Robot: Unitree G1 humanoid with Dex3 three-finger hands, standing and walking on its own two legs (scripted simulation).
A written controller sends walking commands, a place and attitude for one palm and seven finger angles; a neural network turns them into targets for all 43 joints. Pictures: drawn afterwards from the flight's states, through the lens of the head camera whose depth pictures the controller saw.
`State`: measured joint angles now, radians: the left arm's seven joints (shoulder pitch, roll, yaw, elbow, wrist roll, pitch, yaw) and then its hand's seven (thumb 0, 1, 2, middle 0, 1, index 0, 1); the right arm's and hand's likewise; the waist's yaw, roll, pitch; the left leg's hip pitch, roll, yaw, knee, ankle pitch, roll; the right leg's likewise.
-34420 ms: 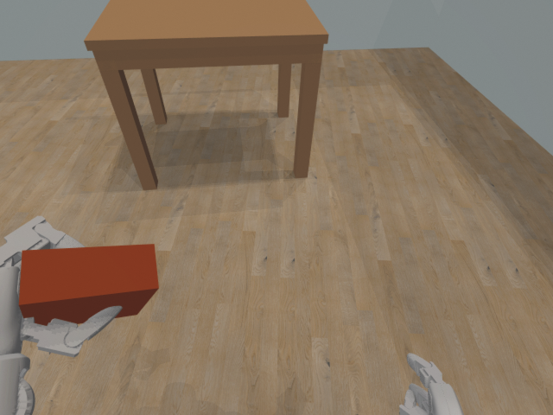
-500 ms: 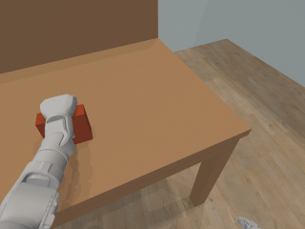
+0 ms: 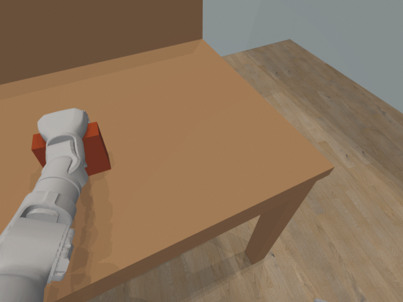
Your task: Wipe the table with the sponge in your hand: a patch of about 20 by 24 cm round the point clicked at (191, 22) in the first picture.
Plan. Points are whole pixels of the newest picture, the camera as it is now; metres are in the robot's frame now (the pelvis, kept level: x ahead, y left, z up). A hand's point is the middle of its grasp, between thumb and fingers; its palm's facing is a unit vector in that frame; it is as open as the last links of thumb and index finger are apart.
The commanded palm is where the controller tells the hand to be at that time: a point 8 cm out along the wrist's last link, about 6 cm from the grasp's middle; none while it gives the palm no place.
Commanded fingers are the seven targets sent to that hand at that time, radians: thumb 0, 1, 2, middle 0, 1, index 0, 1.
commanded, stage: slide back across to the first lane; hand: left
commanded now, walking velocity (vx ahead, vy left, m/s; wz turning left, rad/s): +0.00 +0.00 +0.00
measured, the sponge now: (78, 159) +0.41 +0.30 +0.03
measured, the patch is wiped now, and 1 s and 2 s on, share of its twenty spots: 1.00 1.00 1.00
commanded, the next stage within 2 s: wipe back along the first lane in 0.64 s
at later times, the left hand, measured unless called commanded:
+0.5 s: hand (45, 154) +0.39 +0.34 +0.08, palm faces -0.09 -0.04 -1.00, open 9.2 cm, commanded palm +0.37 +0.34 +0.13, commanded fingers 0.00 0.10 1.30 -1.20 -1.60 -1.20 -1.60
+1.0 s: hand (27, 168) +0.36 +0.36 +0.07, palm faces -0.08 -0.04 -1.00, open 9.2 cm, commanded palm +0.33 +0.34 +0.13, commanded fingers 0.00 0.10 1.30 -1.20 -1.60 -1.20 -1.60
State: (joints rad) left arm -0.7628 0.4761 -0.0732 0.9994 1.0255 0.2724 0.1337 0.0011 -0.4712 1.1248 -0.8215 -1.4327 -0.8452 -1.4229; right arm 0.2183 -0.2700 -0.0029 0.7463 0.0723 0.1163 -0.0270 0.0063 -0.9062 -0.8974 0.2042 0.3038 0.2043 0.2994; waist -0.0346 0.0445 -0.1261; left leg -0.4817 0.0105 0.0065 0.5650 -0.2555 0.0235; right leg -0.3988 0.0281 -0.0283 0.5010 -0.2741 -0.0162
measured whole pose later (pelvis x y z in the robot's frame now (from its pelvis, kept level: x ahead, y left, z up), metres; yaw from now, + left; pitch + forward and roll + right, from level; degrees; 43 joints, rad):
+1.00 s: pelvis +0.01 +0.01 +0.01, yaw +1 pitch +7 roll -2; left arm -0.43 0.58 0.04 0.65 0.98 0.15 0.06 -0.01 -0.45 1.12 -0.80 -1.46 -0.82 -1.45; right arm 0.20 -0.29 -0.02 0.72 0.08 0.12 -0.04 0.01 -0.91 -0.90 0.20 0.30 0.20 0.30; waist 0.03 0.06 -0.09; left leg -0.38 -0.01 0.00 0.52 -0.26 0.04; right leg -0.28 0.01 -0.03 0.43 -0.26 0.00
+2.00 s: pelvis +0.01 +0.00 +0.00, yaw +0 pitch +2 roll -1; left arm 0.01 0.46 -0.04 0.11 0.94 0.35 0.08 0.00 -0.44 1.12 -0.78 -1.48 -0.80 -1.48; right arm 0.09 -0.28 0.01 0.66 0.07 0.09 -0.02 0.01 -0.91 -0.90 0.20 0.30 0.20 0.30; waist 0.07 0.09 -0.09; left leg -0.28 0.00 0.01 0.52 -0.27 0.02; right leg -0.20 0.02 -0.02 0.47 -0.30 -0.02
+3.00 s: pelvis -0.01 -0.01 +0.01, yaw +0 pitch -3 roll +0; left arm 0.11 0.45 -0.08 -0.06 0.93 0.41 0.04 0.01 -0.45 1.11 -0.80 -1.46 -0.82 -1.45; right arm 0.03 -0.26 0.03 0.68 0.05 0.04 -0.04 0.01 -0.90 -0.90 0.20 0.30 0.20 0.30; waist 0.11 0.09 -0.03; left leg -0.19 0.01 0.00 0.48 -0.24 0.01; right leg -0.13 0.03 -0.03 0.45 -0.27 -0.04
